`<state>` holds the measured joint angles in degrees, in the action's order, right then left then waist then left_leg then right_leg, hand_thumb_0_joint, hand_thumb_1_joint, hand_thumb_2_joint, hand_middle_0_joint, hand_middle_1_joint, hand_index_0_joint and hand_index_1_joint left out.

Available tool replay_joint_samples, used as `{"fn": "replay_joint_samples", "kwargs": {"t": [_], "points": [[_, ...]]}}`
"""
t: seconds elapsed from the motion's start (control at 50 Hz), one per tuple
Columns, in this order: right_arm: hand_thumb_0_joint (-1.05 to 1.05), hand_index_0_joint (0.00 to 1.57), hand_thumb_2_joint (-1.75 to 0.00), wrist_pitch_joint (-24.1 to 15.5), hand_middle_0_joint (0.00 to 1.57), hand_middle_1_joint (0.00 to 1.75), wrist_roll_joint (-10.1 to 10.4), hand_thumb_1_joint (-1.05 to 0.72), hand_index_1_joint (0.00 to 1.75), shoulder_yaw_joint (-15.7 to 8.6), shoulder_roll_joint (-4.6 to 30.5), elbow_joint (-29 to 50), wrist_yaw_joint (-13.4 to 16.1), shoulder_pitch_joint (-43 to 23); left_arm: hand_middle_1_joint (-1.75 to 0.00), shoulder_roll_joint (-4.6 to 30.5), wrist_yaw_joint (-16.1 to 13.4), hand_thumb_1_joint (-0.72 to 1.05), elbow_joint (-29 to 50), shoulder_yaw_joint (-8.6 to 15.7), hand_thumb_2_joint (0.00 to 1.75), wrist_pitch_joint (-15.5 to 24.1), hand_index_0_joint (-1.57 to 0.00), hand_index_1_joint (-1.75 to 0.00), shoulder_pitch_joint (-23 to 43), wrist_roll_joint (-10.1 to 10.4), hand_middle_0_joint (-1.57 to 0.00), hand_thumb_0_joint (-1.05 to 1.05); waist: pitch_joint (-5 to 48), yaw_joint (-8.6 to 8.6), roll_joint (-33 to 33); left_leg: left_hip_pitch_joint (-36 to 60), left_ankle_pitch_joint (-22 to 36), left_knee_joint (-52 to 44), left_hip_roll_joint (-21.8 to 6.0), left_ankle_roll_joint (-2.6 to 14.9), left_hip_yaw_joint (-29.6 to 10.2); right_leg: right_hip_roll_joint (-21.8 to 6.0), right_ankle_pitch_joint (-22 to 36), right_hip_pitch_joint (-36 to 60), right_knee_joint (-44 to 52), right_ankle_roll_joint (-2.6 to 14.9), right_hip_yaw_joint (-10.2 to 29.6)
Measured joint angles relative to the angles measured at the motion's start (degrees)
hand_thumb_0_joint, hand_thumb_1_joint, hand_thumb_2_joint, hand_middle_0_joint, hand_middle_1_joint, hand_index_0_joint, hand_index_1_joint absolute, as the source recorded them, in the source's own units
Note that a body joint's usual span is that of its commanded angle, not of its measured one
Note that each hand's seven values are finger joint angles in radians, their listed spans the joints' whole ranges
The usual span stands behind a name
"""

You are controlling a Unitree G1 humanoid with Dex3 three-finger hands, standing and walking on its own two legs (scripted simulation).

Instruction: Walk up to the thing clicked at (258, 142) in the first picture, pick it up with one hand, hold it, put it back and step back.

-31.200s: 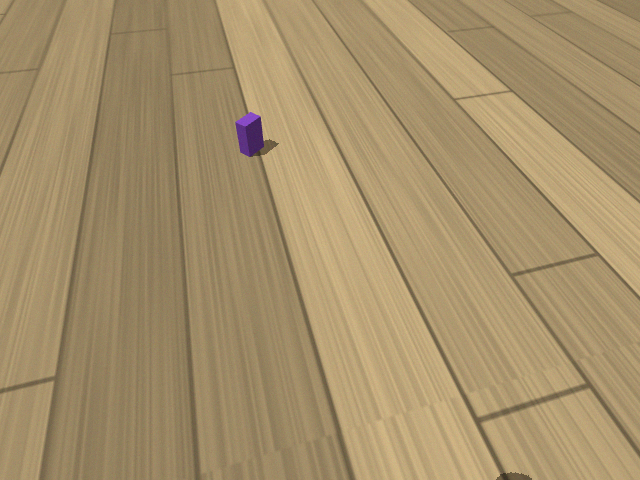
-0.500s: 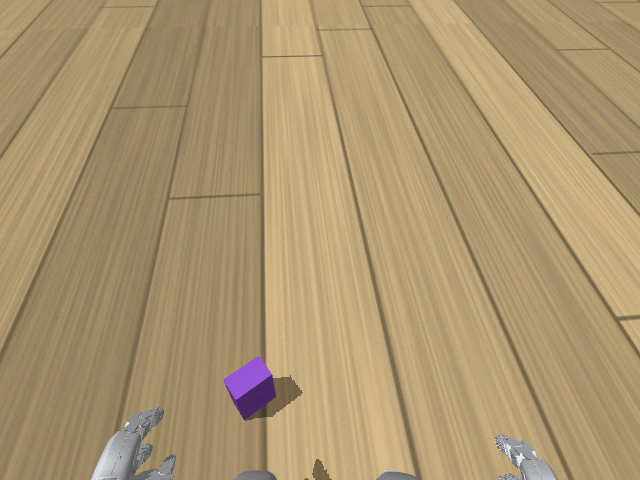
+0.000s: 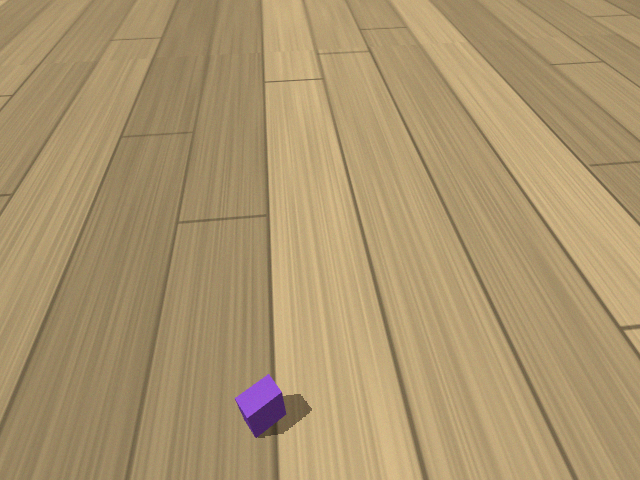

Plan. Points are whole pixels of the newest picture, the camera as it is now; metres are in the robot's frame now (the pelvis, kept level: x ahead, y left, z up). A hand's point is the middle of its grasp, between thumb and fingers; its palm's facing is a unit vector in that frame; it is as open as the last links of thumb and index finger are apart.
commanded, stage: stand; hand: left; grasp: from the side
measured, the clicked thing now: (262, 406) +0.43 +0.20 -0.69
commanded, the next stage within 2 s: step back in 1.54 s
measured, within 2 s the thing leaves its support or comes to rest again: neither
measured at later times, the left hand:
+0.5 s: hand out of the picture +0.06 +0.23 -0.15, palm faces -0.02 -0.94 -0.35, open 7.4 cm
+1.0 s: hand out of the picture +0.10 +0.22 -0.15, palm faces -0.03 -0.94 -0.34, open 7.4 cm
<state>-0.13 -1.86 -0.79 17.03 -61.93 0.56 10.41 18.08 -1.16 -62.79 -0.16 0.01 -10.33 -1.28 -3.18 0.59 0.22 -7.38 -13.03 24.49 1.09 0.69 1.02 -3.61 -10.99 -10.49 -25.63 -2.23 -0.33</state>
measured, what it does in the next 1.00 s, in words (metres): stands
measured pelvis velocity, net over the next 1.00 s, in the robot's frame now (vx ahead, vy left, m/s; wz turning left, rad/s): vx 0.01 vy -0.02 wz -0.02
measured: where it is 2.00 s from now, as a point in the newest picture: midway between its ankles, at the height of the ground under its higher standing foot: outside the picture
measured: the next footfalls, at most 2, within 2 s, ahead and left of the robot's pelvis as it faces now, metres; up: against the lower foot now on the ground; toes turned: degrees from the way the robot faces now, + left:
none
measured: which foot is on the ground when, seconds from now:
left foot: down 0.00-1.00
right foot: down 0.00-1.00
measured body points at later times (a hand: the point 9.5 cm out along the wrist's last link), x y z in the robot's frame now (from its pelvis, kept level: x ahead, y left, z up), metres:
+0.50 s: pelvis +0.00 -0.02 +0.00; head +0.00 -0.02 +0.45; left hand +0.06 +0.28 -0.13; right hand +0.05 -0.31 -0.14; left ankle +0.01 +0.11 -0.74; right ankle +0.04 -0.14 -0.74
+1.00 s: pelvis +0.01 -0.02 +0.01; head +0.02 -0.03 +0.46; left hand +0.10 +0.27 -0.13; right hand +0.07 -0.32 -0.13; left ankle +0.01 +0.11 -0.74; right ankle +0.04 -0.14 -0.74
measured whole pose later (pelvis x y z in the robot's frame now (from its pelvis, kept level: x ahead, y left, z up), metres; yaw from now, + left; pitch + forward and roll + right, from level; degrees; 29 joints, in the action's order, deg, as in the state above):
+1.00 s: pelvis +0.01 -0.02 +0.01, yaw -1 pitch -3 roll +0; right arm -0.3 -1.2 -0.4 19.1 -65.8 0.4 7.0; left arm 18.5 -0.3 -66.3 0.3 0.5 -5.2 -0.5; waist -3.2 -0.2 0.5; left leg -4.1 -11.1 18.3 -1.3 -1.2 1.4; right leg -1.1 -9.1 -8.1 -20.3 -0.5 -0.2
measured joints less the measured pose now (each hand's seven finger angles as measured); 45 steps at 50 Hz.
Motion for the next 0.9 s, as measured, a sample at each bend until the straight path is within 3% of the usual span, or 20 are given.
{"fn": "replay_joint_samples", "kwargs": {"t": [0.9], "points": [[0.01,0.2,-0.9,-0.2,0.2,0.3,0.7,-0.9,0.3,0.3,2.1,-3.9,-0.3,-3.0,-0.3,0.3,0.8,0.9,-3.6,0.4,0.9,0.5,-0.21,-0.3,4.7,0.7,-0.2,0.0,-0.3,-0.84,0.4,2.8,2.0,-5.7,-2.3,-1.86,0.3,2.4,1.9,2.1,5.1,1.68,0.0]]}}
